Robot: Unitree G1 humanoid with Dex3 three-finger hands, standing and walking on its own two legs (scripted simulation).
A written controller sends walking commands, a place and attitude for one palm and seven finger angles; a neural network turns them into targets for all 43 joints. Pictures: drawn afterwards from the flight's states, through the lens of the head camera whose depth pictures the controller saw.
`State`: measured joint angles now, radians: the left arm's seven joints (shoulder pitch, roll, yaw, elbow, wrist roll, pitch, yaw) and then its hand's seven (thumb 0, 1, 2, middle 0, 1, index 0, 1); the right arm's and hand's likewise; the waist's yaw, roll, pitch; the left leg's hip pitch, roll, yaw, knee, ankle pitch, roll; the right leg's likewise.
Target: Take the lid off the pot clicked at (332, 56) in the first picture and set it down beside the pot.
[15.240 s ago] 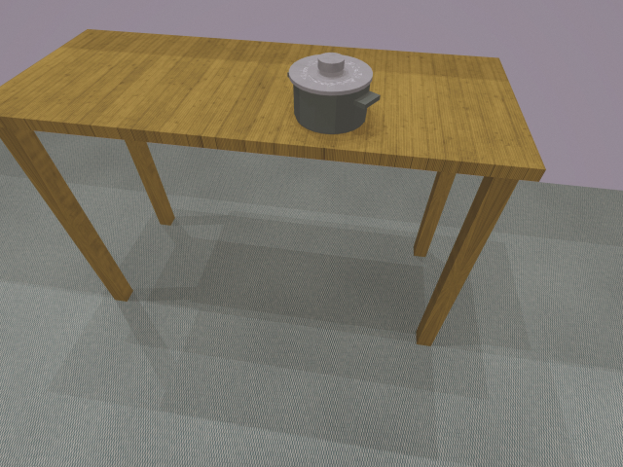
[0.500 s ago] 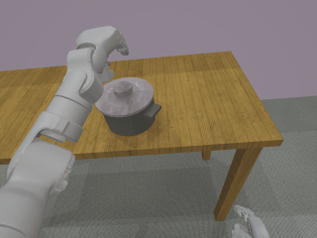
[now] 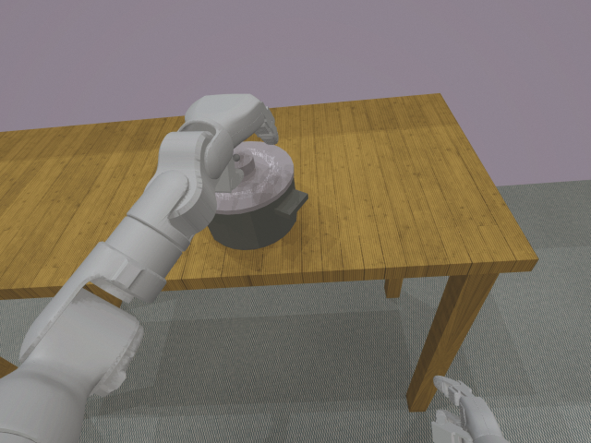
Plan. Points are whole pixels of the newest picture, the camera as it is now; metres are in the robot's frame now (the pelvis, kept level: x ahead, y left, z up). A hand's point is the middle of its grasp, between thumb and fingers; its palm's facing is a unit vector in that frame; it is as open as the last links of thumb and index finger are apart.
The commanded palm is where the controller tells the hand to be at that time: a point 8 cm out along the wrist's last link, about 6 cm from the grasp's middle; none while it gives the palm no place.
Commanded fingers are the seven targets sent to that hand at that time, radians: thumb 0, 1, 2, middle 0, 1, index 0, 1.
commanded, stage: move the open hand above the knob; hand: left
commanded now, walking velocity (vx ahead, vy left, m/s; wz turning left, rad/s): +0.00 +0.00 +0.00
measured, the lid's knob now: (236, 163) +0.48 +0.11 +0.15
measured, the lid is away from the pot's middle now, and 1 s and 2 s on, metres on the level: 0.00 0.01 0.00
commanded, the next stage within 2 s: lower the open fingers around the knob in 0.02 s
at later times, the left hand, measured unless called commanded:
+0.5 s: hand (219, 148) +0.44 +0.11 +0.21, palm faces -0.16 -0.10 -0.98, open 9.8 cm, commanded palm +0.41 +0.11 +0.26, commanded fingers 0.00 -0.37 1.68 -0.88 -0.08 -0.88 -0.08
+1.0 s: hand (235, 160) +0.46 +0.10 +0.17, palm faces -0.24 -0.09 -0.97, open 10.0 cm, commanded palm +0.44 +0.11 +0.23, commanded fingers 0.00 -0.37 1.68 -0.88 -0.08 -0.88 -0.08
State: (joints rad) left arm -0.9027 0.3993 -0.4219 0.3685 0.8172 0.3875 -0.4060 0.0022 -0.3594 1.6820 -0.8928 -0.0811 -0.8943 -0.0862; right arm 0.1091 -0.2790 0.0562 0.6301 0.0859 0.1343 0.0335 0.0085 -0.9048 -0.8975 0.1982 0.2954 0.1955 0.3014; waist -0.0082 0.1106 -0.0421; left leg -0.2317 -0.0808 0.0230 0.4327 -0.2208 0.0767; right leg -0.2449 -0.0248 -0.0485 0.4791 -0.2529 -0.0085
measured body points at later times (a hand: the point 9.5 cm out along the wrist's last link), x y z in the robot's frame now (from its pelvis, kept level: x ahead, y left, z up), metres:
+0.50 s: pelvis +0.00 -0.01 +0.00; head -0.01 -0.05 +0.45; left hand +0.45 +0.12 +0.26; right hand +0.16 -0.25 -0.12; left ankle +0.00 +0.07 -0.74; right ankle +0.00 -0.11 -0.74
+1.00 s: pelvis +0.01 +0.00 +0.00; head +0.02 -0.04 +0.45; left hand +0.47 +0.10 +0.23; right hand +0.15 -0.24 -0.13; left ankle +0.00 +0.07 -0.74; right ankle +0.00 -0.11 -0.74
